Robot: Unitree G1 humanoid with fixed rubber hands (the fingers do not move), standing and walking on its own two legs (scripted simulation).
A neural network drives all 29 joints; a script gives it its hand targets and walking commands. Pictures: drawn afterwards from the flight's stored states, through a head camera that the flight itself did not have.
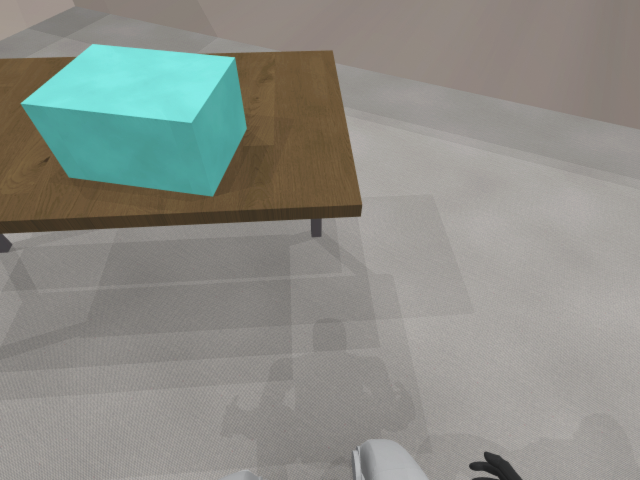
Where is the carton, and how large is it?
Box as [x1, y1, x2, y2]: [20, 44, 246, 196]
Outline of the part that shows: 20,103 69,177 212,196 246,129 234,57 92,44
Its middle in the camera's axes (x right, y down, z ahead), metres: -0.32 -0.22 +0.71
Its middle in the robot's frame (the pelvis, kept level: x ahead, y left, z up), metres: +0.72 +0.28 +0.06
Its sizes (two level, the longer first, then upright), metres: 0.281 0.208 0.153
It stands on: a table, 0.71 m high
